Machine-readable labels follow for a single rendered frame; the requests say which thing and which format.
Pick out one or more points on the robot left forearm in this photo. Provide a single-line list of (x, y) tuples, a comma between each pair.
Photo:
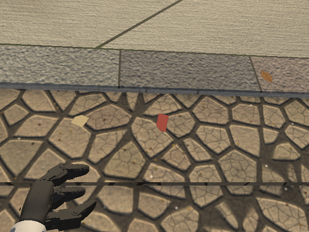
[(28, 226)]

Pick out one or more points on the robot left hand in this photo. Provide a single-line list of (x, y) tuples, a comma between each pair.
[(42, 198)]

